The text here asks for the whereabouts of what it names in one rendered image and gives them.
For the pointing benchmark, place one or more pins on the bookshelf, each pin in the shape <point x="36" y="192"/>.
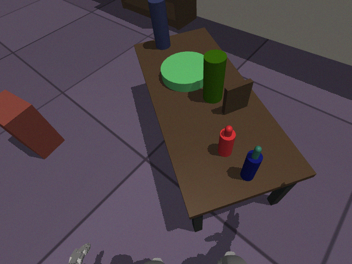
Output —
<point x="179" y="12"/>

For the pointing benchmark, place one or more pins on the coffee table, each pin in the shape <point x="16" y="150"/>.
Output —
<point x="191" y="128"/>

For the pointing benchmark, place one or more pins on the left robot hand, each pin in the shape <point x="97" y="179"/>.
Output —
<point x="78" y="254"/>

